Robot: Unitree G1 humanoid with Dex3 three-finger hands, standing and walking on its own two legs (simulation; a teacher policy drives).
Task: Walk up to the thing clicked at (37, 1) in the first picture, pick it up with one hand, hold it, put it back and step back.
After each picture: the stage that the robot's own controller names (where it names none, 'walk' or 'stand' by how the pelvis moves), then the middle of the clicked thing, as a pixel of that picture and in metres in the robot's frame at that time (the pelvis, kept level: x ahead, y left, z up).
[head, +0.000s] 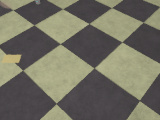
stand; out of the picture +2.19 +0.73 -0.72
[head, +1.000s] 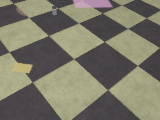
walk; (54, 10) +2.13 +0.37 -0.70
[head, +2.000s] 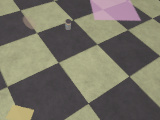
walk; (68, 24) +1.54 +0.15 -0.72
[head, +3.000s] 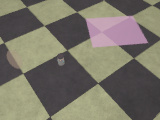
walk; (60, 59) +1.00 +0.21 -0.71
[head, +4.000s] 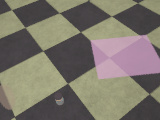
walk; (59, 98) +0.60 +0.24 -0.70
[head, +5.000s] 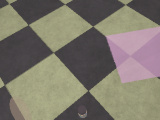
walk; (82, 111) +0.38 +0.08 -0.66
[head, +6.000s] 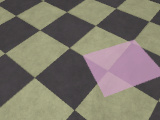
stand; out of the picture +0.36 +0.11 -0.71
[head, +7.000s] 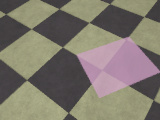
stand; out of the picture +0.29 +0.16 -0.71
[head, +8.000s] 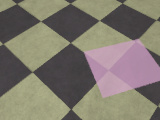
walk; out of the picture +0.29 +0.12 -0.71
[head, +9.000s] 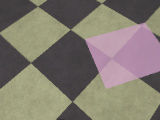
stand; out of the picture +0.24 +0.13 -0.67
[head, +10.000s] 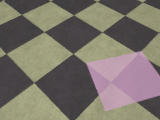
walk; out of the picture +0.25 +0.11 -0.72
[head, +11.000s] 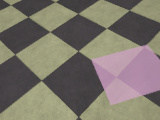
stand; out of the picture +0.29 +0.14 -0.71
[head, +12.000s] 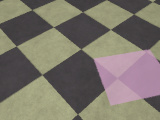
stand; out of the picture +0.32 +0.08 -0.70
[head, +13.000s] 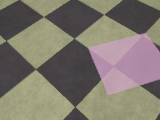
walk; out of the picture +0.29 +0.11 -0.69
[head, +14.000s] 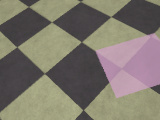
walk; out of the picture +0.28 +0.13 -0.70
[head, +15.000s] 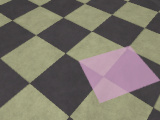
stand; out of the picture +0.34 +0.13 -0.72
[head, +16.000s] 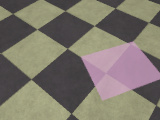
stand; out of the picture +0.32 +0.12 -0.72
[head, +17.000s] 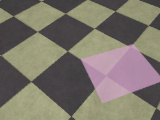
stand; out of the picture +0.31 +0.12 -0.72
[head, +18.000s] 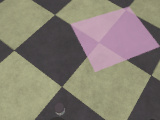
go down; (59, 108) +0.34 +0.13 -0.61
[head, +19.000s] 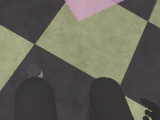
go down; (34, 72) +0.39 +0.20 -0.32
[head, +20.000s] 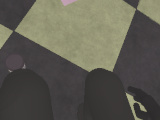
close in; (16, 65) +0.38 +0.22 -0.26
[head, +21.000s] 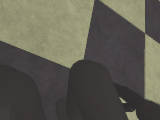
close; out of the picture +0.36 +0.24 -0.22
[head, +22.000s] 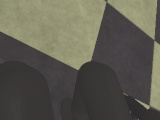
lift; out of the picture +0.33 +0.22 -0.21
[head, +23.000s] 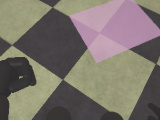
hold; out of the picture +0.20 +0.26 -0.56
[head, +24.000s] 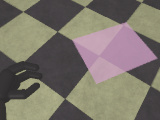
go down; out of the picture +0.18 +0.27 -0.67
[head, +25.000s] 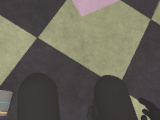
go down; (1, 103) +0.23 +0.32 -0.35
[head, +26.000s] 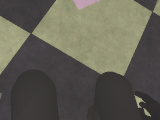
hold; out of the picture +0.21 +0.35 -0.30
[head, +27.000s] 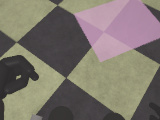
hold; out of the picture +0.21 +0.32 -0.56
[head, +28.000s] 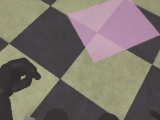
hold; out of the picture +0.22 +0.33 -0.57
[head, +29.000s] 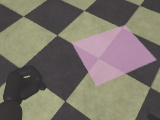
crouch; out of the picture +0.20 +0.32 -0.67
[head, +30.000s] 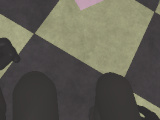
lower; out of the picture +0.23 +0.37 -0.31
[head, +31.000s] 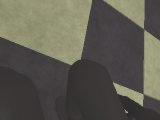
lower; out of the picture +0.18 +0.38 -0.25
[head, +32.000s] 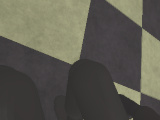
lower; out of the picture +0.16 +0.38 -0.25
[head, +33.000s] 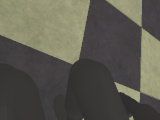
lower; out of the picture +0.16 +0.38 -0.25
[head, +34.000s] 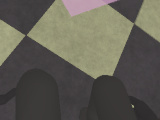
walk; out of the picture +0.20 +0.37 -0.32
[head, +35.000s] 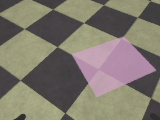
stand; out of the picture +0.18 +0.32 -0.68
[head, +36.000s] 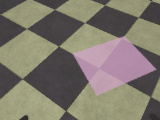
stand; out of the picture +0.20 +0.33 -0.69
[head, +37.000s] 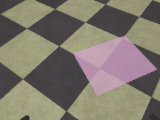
stand; out of the picture +0.19 +0.33 -0.69
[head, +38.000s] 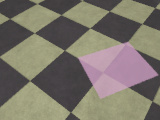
stand; out of the picture +0.22 +0.31 -0.75
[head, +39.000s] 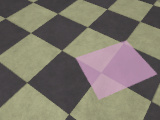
stand; out of the picture +0.18 +0.32 -0.75
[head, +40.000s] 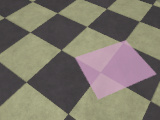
stand; out of the picture +0.18 +0.32 -0.75
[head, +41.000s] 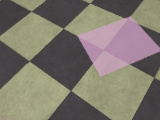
walk; out of the picture +0.25 +0.35 -0.71
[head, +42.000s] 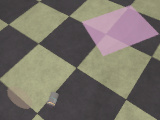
walk; (52, 100) +0.49 +0.32 -0.73
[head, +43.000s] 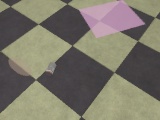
stand; (50, 69) +0.80 +0.30 -0.73
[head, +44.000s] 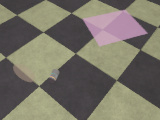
stand; (53, 76) +0.80 +0.29 -0.74
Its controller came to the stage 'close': yes
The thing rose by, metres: 0.23
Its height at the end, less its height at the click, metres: -0.02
